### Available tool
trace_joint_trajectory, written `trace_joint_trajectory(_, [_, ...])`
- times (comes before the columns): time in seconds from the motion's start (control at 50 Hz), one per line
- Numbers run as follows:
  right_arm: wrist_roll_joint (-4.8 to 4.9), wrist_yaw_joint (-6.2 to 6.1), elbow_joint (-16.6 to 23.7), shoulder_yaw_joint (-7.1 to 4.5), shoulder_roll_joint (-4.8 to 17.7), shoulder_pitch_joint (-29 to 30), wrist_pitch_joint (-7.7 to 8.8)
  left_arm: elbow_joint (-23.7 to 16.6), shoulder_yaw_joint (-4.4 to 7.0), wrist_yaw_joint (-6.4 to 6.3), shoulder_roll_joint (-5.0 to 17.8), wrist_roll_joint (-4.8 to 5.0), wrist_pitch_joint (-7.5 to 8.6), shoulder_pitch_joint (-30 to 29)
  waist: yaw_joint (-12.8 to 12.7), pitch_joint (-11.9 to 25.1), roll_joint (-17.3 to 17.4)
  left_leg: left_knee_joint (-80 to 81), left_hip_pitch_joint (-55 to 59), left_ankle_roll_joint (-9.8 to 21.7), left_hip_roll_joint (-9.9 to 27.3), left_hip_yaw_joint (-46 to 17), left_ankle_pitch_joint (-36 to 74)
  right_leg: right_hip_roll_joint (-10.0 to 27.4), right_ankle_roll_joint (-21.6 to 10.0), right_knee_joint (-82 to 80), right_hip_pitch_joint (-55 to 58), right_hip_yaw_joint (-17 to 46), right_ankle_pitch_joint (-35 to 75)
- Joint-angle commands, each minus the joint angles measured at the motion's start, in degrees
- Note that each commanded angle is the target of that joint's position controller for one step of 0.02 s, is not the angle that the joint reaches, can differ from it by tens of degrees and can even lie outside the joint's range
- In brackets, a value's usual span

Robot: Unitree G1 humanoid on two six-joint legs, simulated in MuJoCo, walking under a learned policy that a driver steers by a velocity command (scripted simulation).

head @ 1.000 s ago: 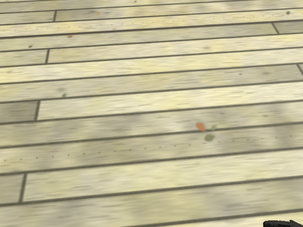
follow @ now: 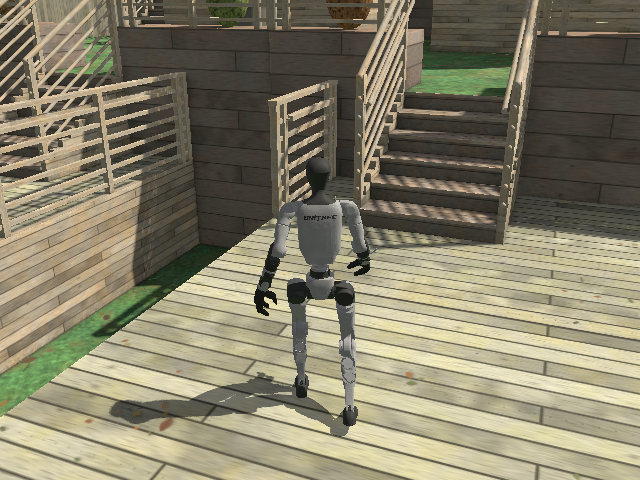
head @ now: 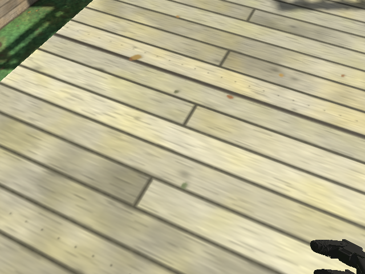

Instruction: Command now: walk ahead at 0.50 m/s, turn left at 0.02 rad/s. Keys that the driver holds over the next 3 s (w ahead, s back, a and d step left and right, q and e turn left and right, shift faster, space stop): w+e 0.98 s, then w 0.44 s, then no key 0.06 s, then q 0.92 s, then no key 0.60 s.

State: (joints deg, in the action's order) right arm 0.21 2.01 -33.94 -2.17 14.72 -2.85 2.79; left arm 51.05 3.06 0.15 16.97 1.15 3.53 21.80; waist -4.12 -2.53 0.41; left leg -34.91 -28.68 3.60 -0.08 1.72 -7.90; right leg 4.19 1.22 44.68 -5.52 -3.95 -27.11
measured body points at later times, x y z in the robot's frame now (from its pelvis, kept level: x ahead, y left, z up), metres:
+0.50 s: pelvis +0.27 -0.04 +0.00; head +0.30 -0.05 +0.44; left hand +0.52 +0.15 -0.09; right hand +0.23 -0.33 -0.13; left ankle +0.10 +0.10 -0.71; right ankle +0.37 -0.16 -0.72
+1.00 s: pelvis +0.56 -0.10 +0.00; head +0.58 -0.12 +0.45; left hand +0.74 +0.13 -0.11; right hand +0.63 -0.43 -0.06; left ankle +0.71 -0.06 -0.72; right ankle +0.38 -0.15 -0.71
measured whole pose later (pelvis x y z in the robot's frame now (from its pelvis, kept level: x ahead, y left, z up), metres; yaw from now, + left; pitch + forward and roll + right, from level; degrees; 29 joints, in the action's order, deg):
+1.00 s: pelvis +0.56 -0.10 +0.00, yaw -31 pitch +3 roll +1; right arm -0.5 1.1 -38.9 -2.7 15.3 -2.8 7.1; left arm 42.1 4.8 -0.9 17.5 1.2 1.4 21.2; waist -3.8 0.0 -0.8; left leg -29.8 -26.9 0.3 -1.8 -2.0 -5.5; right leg -5.1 -2.8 39.1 -8.2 13.3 -28.7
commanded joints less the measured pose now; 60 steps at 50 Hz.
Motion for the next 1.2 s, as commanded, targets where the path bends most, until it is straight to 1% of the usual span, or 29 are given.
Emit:
trace_joint_trajectory(0.02, [-0.49,-1.01,-1.66,-3.94,11.40,-20.48,0.52,-6.67,1.17,0.67,8.43,2.00,2.92,-3.34,11.56,17.58,7.86,15.25,45.61,13.98,21.55,-34.02,-2.50,-1.51,-2.10,32.78,-38.81,9.85,-3.00])
trace_joint_trajectory(0.04, [-0.23,-1.00,-1.93,-3.39,9.56,-17.11,0.83,-7.42,0.94,0.49,7.59,1.91,2.95,-6.30,9.65,11.95,5.31,16.06,37.49,11.86,18.86,-25.72,1.36,1.15,-2.43,29.66,-38.24,8.72,1.94])
trace_joint_trajectory(0.06, [-0.32,-0.77,-2.29,-2.85,7.55,-13.95,1.18,-7.38,1.06,0.25,6.96,0.80,2.59,-7.40,7.62,8.12,3.95,17.93,30.55,10.53,16.57,-20.51,4.30,2.75,-2.16,26.21,-36.48,8.26,5.44])
trace_joint_trajectory(0.08, [-0.63,-0.63,-2.26,-2.37,5.69,-11.71,1.72,-6.74,1.39,0.20,6.72,0.47,1.69,-5.92,5.44,6.57,5.07,20.20,25.53,9.50,14.83,-16.50,6.23,4.10,-2.02,24.16,-32.79,9.02,8.39])
trace_joint_trajectory(0.14, [-0.90,-0.68,-3.85,-2.76,5.60,-9.96,3.47,-5.65,1.10,0.01,3.57,0.65,-0.69,-3.41,2.94,4.05,4.47,25.65,19.02,9.72,14.51,-10.08,8.82,4.04,-0.71,21.72,-29.74,9.80,13.18])
trace_joint_trajectory(0.22, [-1.44,-1.73,-6.40,-3.23,6.66,-11.29,3.86,-7.26,1.18,0.07,2.70,0.21,-1.03,-8.47,3.78,1.03,2.81,27.40,20.88,8.07,13.60,-2.21,12.72,2.98,0.09,12.12,-35.08,11.43,24.34])
trace_joint_trajectory(0.34, [-0.49,-2.67,-9.47,-3.91,9.11,-14.76,2.93,-11.27,0.05,2.17,0.68,-0.15,-0.58,-19.07,7.94,-2.63,1.37,27.61,26.81,5.86,14.53,5.12,13.55,1.70,-1.79,-4.41,-34.87,5.79,32.44])
trace_joint_trajectory(0.42, [0.52,-3.04,-11.00,-4.55,10.81,-15.76,1.09,-14.61,0.35,3.56,1.66,-0.11,-0.68,-21.88,7.62,-2.40,2.57,21.11,34.76,4.24,16.55,7.57,27.24,-0.42,-4.76,-8.36,-34.79,1.76,23.09])
trace_joint_trajectory(0.46, [0.76,-3.64,-10.70,-4.99,12.57,-14.63,0.18,-14.73,1.51,3.75,3.74,-0.09,-1.03,-17.58,4.49,1.91,5.11,11.98,35.94,2.77,16.23,9.12,47.20,-4.52,-7.13,-7.87,-26.54,-2.07,16.90])
trace_joint_trajectory(0.48, [0.86,-3.90,-10.50,-5.03,13.07,-13.74,-0.34,-13.38,2.76,3.55,5.84,0.07,-1.16,-10.86,0.55,5.58,5.10,2.58,34.16,1.63,15.01,10.19,52.23,-7.01,-8.81,-9.54,-17.64,-3.13,16.52])
trace_joint_trajectory(0.5, [0.92,-4.18,-10.13,-4.62,12.49,-13.36,-0.31,-11.17,4.70,2.71,9.41,0.12,-1.36,-1.48,-4.29,10.41,3.13,-10.99,26.20,-0.56,12.50,11.15,45.81,-7.99,-11.21,-13.27,-2.24,-0.67,20.15])
trace_joint_trajectory(0.52, [-1.09,-3.75,-7.69,-2.72,6.55,-17.56,0.70,-10.33,6.46,1.47,16.20,0.23,-1.66,3.59,-2.39,16.31,-10.16,-32.81,2.69,-4.25,5.68,10.53,7.68,6.21,-19.14,-13.71,19.74,23.66,20.20])
trace_joint_trajectory(0.54, [-0.84,-2.81,-6.36,-1.26,4.25,-17.42,3.04,-12.07,5.74,1.71,16.12,0.33,-0.88,2.47,-0.60,24.78,-12.48,-45.70,-11.41,-5.49,-3.92,-2.50,-26.27,15.27,-27.48,-24.46,29.50,52.02,12.11])
trace_joint_trajectory(0.56, [1.50,-1.88,-5.02,-2.44,8.72,-10.46,4.71,-12.10,4.50,1.84,11.73,-0.19,-0.42,2.13,-3.58,20.73,-6.87,-47.14,-17.58,-4.01,-0.18,-8.26,-22.69,13.94,-23.86,-27.32,27.39,46.45,10.93])
trace_joint_trajectory(0.58, [2.19,-1.70,-3.88,-2.21,8.67,-7.60,5.55,-12.17,3.92,1.72,9.58,-0.11,-0.03,-0.54,-2.20,13.71,-4.53,-43.20,-18.51,-2.81,2.28,-7.41,-17.68,11.80,-21.49,-27.45,19.56,38.34,13.62])
trace_joint_trajectory(0.6, [0.93,-2.12,-4.30,-2.25,8.30,-7.30,5.75,-12.77,3.35,1.63,7.88,0.05,0.05,-4.47,0.73,8.89,-0.48,-37.57,-15.74,-2.86,4.65,-6.94,-14.16,9.27,-19.48,-27.80,10.55,32.06,19.12])
trace_joint_trajectory(0.62, [-0.26,-2.43,-4.68,-2.82,9.08,-7.80,5.29,-13.70,2.71,1.38,5.93,-0.34,0.09,-7.41,2.84,6.71,-1.06,-33.42,-11.52,-3.36,6.19,-6.84,-11.87,7.40,-18.56,-28.90,3.84,27.77,24.52])
trace_joint_trajectory(0.7, [-1.18,-2.53,-4.41,-2.54,6.83,-8.67,2.91,-14.58,2.95,0.28,7.19,-0.64,0.36,-8.37,5.29,4.66,-2.42,-24.21,-6.25,-6.69,6.04,-5.02,-6.77,4.13,-18.63,-31.76,-7.14,21.27,34.17])
trace_joint_trajectory(0.8, [-0.68,-1.99,-1.88,-1.21,4.28,2.23,3.11,-13.19,3.41,-0.95,8.60,0.10,-0.43,-4.49,1.06,3.03,-5.02,-2.18,-1.46,-8.21,1.86,-4.02,10.67,-0.08,-14.35,-30.33,-10.68,17.48,26.72])
trace_joint_trajectory(0.9, [0.37,-0.80,-0.72,-2.32,7.62,4.75,4.26,-12.07,3.51,-1.28,8.32,0.46,-1.18,-1.65,0.78,3.09,-6.59,5.95,1.92,-6.24,0.44,-6.76,8.36,3.34,-12.70,-24.33,-4.49,25.86,20.09])
trace_joint_trajectory(0.96, [-0.08,-1.14,-3.06,-3.92,10.03,-5.28,5.09,-13.02,2.90,-1.23,6.04,-0.04,-1.42,-3.46,6.42,6.85,-7.48,9.42,16.21,-2.39,1.13,-5.82,4.43,0.45,-9.55,-14.18,-5.48,26.33,23.55])
trace_joint_trajectory(0.98, [-1.09,-1.61,-3.75,-4.75,12.98,-13.31,5.27,-13.97,1.58,-0.97,2.49,-0.76,-1.22,-3.04,9.67,14.29,-1.60,8.93,30.14,1.12,10.18,-14.38,0.53,-3.20,-7.39,1.09,-11.50,21.68,17.44])
trace_joint_trajectory(1.0, [-1.82,-1.35,-5.94,-5.86,17.69,-18.53,4.53,-15.47,0.53,-0.99,-0.76,0.75,-0.67,5.29,6.13,20.96,18.24,14.83,47.17,10.65,22.41,-41.27,-13.08,-10.96,-3.55,19.60,-30.85,13.96,-5.21])
trace_joint_trajectory(1.02, [-0.35,-0.87,-5.82,-4.86,12.68,-18.25,4.39,-13.61,1.26,-1.17,4.67,1.27,-0.51,5.68,7.29,17.84,14.60,18.27,45.98,10.99,23.43,-48.52,-26.35,-6.89,-2.76,27.76,-38.37,15.45,-5.55])
trace_joint_trajectory(1.04, [-0.09,-0.98,-5.54,-3.87,9.13,-16.09,4.12,-13.76,2.04,-1.13,7.58,0.91,-0.66,0.05,8.77,10.73,8.72,18.96,39.64,8.77,20.83,-40.02,-25.11,-5.12,-2.48,29.94,-39.99,14.91,-0.07])
trace_joint_trajectory(1.06, [-0.59,-0.99,-5.37,-3.31,8.01,-13.50,3.71,-14.51,2.02,-1.23,7.28,0.18,-0.76,-3.80,8.19,6.93,4.52,19.12,33.30,7.46,18.27,-32.53,-17.78,-3.43,-2.27,29.23,-38.56,12.89,3.75])
trace_joint_trajectory(1.08, [-0.82,-0.98,-5.87,-2.87,6.85,-11.95,3.44,-15.42,2.04,-1.08,6.55,-0.50,-0.50,-6.58,7.55,3.72,3.67,20.10,28.08,7.49,16.09,-27.35,-10.75,-2.18,-2.26,26.37,-37.76,12.67,6.30])
trace_joint_trajectory(1.14, [-0.67,-1.10,-7.24,-2.26,5.55,-11.60,3.80,-15.58,1.62,-0.29,3.63,-0.05,-0.51,-6.09,5.09,3.12,6.28,23.01,22.77,7.81,12.89,-19.00,-0.74,-0.09,-2.25,19.55,-32.95,10.79,8.56])
trace_joint_trajectory(1.2, [0.10,-1.27,-8.88,-2.92,8.36,-12.67,3.87,-16.93,0.67,-0.03,1.73,-0.81,-0.45,-10.02,5.32,2.13,4.71,25.42,22.17,9.52,13.62,-15.11,5.87,1.20,-1.29,10.43,-34.06,8.47,12.43])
